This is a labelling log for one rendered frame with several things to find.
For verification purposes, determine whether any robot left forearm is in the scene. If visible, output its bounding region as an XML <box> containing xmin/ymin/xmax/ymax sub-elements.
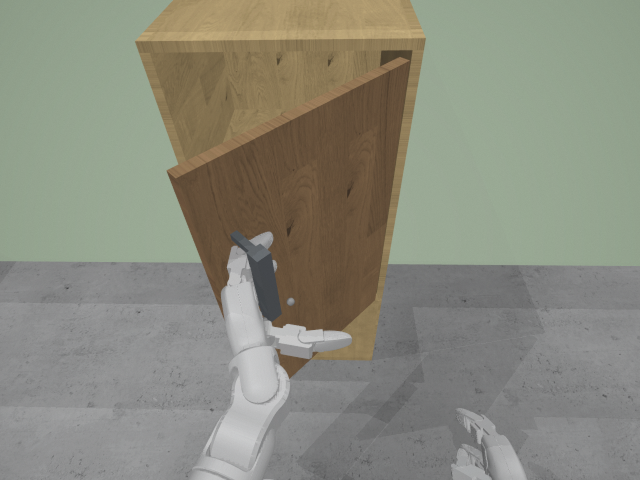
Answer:
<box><xmin>187</xmin><ymin>346</ymin><xmax>292</xmax><ymax>480</ymax></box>

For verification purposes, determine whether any robot left hand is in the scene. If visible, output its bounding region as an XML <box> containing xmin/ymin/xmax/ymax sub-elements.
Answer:
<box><xmin>221</xmin><ymin>232</ymin><xmax>352</xmax><ymax>359</ymax></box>

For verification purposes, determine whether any handle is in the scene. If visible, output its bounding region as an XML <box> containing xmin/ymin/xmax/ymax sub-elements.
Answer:
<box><xmin>230</xmin><ymin>230</ymin><xmax>282</xmax><ymax>322</ymax></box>

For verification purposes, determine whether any robot right hand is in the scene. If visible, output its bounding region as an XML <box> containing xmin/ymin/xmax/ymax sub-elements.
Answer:
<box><xmin>451</xmin><ymin>408</ymin><xmax>527</xmax><ymax>480</ymax></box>

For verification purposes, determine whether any cupboard door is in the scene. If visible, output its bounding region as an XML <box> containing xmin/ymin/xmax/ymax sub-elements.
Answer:
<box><xmin>166</xmin><ymin>57</ymin><xmax>410</xmax><ymax>379</ymax></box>

